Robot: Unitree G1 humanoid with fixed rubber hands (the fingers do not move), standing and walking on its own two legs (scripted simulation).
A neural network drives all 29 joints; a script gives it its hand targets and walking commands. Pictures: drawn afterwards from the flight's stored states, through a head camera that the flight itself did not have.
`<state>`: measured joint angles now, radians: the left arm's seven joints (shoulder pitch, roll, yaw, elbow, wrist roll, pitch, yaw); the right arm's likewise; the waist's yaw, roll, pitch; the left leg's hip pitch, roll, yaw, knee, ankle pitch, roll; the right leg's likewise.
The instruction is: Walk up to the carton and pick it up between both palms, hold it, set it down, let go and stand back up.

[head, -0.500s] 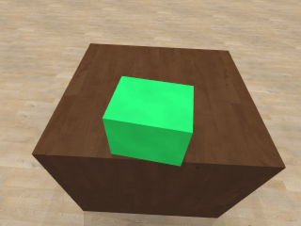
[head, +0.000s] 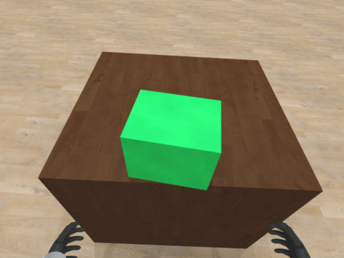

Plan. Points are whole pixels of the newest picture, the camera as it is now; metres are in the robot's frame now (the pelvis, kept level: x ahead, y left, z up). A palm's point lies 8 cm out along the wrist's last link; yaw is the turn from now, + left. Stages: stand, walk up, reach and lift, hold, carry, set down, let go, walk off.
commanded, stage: reach and lift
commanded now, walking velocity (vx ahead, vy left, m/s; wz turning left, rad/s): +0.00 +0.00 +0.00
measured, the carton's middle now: (173, 139) +0.42 -0.01 +0.02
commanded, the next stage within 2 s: none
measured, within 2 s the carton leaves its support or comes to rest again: neither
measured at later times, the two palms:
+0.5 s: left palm out of the picture +0.14 +0.26 -0.04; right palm out of the picture +0.13 -0.24 +0.00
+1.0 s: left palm (28, 243) +0.17 +0.27 +0.04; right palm (273, 253) +0.14 -0.17 +0.06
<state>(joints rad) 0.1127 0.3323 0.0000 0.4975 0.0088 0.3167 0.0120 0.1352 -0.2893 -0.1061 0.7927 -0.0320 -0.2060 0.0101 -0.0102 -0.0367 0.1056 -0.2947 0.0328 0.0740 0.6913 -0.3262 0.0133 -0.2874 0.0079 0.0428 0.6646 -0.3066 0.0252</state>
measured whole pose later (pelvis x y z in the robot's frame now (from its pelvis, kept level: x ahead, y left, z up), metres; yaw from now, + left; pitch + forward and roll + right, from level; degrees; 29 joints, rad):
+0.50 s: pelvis -0.04 +0.01 +0.01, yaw +0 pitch -8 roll -1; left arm 0.18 0.33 0.00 0.40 -0.05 0.19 0.00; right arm 0.28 -0.20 -0.11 0.31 0.02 0.02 -0.02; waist -0.01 -0.02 0.10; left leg -0.23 0.03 0.08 0.59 -0.23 0.04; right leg -0.20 0.01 0.04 0.52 -0.18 0.04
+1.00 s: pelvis -0.06 +0.03 +0.01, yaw -1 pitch -10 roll -2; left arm 0.14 0.40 0.00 0.17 -0.24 0.17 -0.08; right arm 0.28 -0.12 0.03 -0.07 0.20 0.26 -0.23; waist -0.01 -0.02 0.06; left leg -0.20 -0.03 0.01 0.59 -0.22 0.04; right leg -0.19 -0.01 0.04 0.53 -0.26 -0.07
